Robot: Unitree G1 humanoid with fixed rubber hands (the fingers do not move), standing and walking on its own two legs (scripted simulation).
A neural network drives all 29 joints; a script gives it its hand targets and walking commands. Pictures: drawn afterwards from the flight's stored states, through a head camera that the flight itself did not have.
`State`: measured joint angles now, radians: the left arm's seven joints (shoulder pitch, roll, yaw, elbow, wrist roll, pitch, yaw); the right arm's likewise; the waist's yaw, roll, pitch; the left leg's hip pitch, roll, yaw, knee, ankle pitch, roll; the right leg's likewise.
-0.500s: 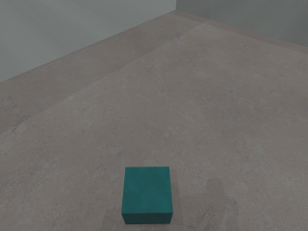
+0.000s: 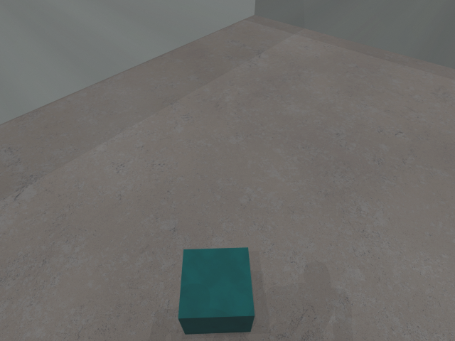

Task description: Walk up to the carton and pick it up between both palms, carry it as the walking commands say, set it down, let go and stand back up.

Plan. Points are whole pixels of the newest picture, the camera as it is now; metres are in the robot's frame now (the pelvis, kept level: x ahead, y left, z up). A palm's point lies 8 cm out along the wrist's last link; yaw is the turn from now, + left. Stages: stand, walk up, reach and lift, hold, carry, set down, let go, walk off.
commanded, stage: stand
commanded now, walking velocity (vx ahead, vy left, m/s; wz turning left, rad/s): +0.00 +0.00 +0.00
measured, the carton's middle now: (216, 290) +0.46 +0.06 -0.67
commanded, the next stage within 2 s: reach and lift in 0.72 s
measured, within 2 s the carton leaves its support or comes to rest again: neither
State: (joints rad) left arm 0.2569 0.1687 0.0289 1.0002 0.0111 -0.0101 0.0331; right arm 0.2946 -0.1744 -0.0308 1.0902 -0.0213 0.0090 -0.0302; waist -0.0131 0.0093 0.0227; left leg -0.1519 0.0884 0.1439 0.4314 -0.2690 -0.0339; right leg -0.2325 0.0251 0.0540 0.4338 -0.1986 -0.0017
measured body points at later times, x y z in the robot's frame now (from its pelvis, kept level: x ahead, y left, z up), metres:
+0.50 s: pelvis -0.01 +0.02 +0.00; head +0.00 +0.01 +0.45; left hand -0.01 +0.24 -0.16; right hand -0.02 -0.20 -0.16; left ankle -0.03 +0.13 -0.74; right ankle +0.02 -0.12 -0.74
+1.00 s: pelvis -0.01 +0.01 -0.02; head +0.03 +0.01 +0.43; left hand +0.13 +0.25 -0.15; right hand +0.17 -0.19 -0.15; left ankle -0.03 +0.13 -0.74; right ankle +0.02 -0.12 -0.74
